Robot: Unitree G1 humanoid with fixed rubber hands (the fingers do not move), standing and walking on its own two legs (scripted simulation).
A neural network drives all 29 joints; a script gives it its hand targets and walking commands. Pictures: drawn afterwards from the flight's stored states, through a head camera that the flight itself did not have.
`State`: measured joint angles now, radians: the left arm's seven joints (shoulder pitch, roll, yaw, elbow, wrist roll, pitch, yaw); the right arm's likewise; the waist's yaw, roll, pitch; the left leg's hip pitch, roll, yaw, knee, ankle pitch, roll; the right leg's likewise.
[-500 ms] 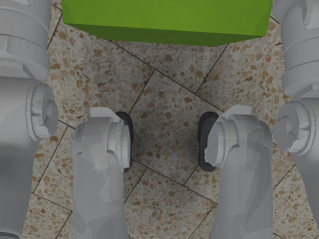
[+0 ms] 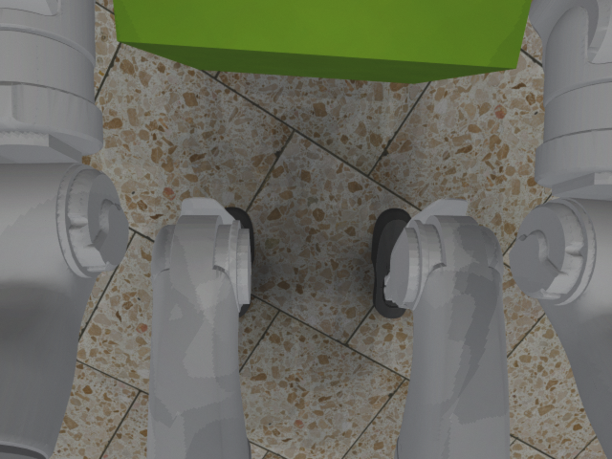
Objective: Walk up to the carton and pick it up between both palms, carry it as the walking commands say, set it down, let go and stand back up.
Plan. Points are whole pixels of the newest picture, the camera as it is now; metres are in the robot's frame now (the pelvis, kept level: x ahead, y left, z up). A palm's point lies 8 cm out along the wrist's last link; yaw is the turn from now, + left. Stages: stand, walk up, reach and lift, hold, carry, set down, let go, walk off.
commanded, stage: reach and lift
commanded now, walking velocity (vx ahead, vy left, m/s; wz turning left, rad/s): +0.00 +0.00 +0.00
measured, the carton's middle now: out of the picture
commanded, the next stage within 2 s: none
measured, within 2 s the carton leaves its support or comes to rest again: neither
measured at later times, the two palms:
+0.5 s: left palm out of the picture +0.55 +0.20 -0.06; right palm out of the picture +0.54 -0.18 -0.06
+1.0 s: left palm out of the picture +0.53 +0.19 +0.01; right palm out of the picture +0.52 -0.18 +0.01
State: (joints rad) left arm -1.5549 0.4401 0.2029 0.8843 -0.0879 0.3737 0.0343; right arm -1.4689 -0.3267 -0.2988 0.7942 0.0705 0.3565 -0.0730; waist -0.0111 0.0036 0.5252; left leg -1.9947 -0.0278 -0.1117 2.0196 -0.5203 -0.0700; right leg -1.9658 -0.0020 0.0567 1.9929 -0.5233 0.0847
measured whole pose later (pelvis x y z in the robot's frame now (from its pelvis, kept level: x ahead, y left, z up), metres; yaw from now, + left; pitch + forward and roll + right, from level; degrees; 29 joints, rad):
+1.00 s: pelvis -0.02 +0.00 +0.11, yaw +0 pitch +23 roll -2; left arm -1.36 0.31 0.33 0.67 0.05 0.47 -0.01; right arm -1.27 -0.22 -0.42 0.56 -0.03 0.46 -0.03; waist -0.02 -0.01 0.52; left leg -1.63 -0.01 -0.09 1.64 -0.42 -0.05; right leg -1.60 0.00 0.06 1.61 -0.42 0.08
